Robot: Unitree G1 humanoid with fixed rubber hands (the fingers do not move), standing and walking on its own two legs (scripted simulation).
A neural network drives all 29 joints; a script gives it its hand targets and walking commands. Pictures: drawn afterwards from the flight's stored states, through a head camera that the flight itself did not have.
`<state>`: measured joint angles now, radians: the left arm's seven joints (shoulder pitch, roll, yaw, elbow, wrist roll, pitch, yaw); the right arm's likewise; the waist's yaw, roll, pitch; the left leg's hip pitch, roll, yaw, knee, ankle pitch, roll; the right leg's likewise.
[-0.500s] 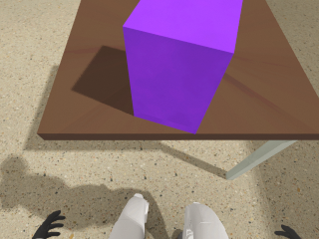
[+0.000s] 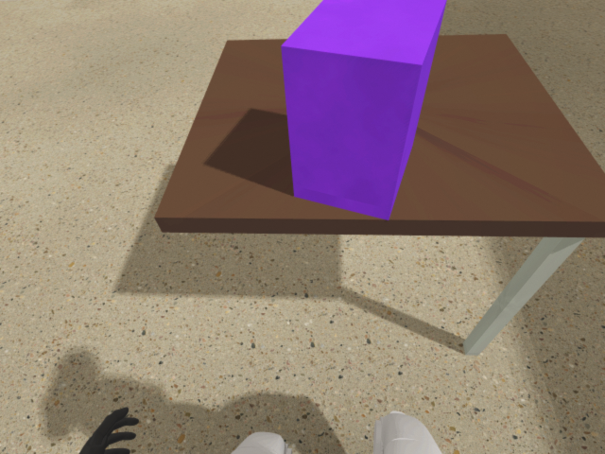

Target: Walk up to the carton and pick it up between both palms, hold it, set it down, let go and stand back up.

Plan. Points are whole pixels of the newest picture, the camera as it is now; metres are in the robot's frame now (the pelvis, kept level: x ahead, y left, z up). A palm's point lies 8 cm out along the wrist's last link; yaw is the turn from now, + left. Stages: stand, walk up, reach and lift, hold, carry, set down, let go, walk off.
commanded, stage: walk up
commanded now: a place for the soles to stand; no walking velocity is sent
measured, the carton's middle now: (362, 108) +0.61 -0.07 +0.13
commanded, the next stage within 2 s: none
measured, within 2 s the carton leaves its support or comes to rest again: neither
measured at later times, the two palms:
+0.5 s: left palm out of the picture +0.12 +0.25 -0.05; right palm out of the picture +0.09 -0.38 -0.08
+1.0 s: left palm out of the picture +0.10 +0.30 -0.08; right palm out of the picture +0.11 -0.30 -0.06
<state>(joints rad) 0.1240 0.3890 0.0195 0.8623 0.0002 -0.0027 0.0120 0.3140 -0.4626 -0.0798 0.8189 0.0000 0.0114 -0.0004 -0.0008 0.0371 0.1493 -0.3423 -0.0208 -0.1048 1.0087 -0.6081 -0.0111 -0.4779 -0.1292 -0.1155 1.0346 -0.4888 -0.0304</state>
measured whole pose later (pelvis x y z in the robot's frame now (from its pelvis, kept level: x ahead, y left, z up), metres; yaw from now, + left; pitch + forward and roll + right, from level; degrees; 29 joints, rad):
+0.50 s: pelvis +0.03 -0.06 +0.04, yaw -1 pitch -4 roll +3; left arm 0.22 0.36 0.02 0.86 0.00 -0.05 0.00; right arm 0.25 -0.45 -0.05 0.87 0.00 -0.01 -0.01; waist 0.00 0.01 0.14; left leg -0.56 -0.06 -0.13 1.21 -0.37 -0.01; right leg -0.36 -0.05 -0.11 0.81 -0.38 -0.06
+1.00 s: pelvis +0.02 +0.01 +0.03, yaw +0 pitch -6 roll -1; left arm 0.21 0.36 0.02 0.88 0.00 -0.01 0.00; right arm 0.19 -0.39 -0.02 0.87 0.00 -0.01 -0.01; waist 0.00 -0.01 0.13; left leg -0.43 -0.04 -0.10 0.87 -0.42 -0.02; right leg -0.35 -0.07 -0.10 0.84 -0.42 -0.02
